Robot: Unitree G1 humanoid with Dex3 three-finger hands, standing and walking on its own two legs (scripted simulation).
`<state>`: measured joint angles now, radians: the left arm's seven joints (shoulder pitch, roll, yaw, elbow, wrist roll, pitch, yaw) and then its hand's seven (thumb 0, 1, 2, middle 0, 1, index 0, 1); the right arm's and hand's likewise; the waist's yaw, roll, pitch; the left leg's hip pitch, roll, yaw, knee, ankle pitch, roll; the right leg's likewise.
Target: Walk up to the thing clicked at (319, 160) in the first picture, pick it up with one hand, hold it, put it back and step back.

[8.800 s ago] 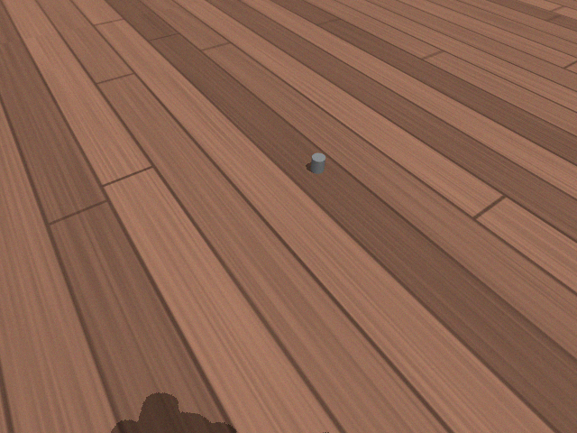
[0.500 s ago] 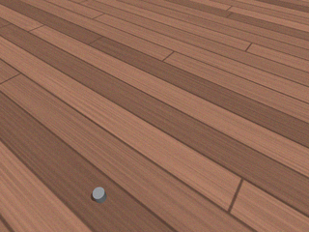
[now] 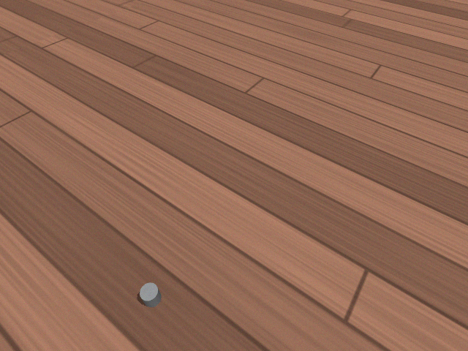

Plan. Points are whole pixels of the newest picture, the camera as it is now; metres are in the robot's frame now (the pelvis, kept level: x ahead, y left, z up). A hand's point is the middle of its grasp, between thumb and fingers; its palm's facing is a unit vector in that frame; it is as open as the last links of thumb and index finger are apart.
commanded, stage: rise first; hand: left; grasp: from above
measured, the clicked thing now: (150, 295) +0.44 +0.33 -0.74
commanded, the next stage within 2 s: none
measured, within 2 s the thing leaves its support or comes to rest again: neither
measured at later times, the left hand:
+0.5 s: hand out of the picture +0.13 +0.27 -0.20, palm faces -0.08 -0.91 -0.41, open 13.4 cm
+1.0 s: hand out of the picture +0.12 +0.28 -0.24, palm faces -0.18 -0.85 -0.50, open 14.1 cm
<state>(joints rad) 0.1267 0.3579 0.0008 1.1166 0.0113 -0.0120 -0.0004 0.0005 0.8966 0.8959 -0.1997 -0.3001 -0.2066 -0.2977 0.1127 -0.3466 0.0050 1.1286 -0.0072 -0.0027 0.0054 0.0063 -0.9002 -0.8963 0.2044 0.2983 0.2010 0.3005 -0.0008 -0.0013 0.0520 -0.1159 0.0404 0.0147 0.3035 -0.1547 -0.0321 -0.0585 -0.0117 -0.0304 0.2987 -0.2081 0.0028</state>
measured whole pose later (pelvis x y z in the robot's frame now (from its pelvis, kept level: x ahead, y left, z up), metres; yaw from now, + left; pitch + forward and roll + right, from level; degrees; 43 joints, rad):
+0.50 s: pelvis -0.01 +0.01 -0.05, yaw +0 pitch +12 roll -1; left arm 0.08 0.32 0.15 0.81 0.18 0.13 0.00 0.00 -0.37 0.97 -0.07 -1.04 -0.09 -1.02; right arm 0.24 -0.25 -0.04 0.66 0.03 -0.07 -0.02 0.01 -0.89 -0.89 0.21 0.30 0.20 0.30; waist -0.02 0.00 -0.06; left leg -0.66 0.04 0.01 0.84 -0.38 -0.01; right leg -0.59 -0.02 -0.02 0.82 -0.43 0.02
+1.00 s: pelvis -0.02 +0.02 -0.10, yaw +0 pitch +19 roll -3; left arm 0.28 0.33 0.13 0.40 0.27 0.23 0.02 -0.01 -0.52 0.96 -0.07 -1.06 -0.10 -1.04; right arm 0.20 -0.23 -0.02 0.54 0.00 -0.15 -0.03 0.01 -0.89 -0.89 0.21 0.30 0.20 0.30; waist -0.03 0.01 -0.12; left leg -0.99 0.05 -0.03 1.19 -0.52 -0.01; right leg -0.90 -0.01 -0.04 1.14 -0.57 0.02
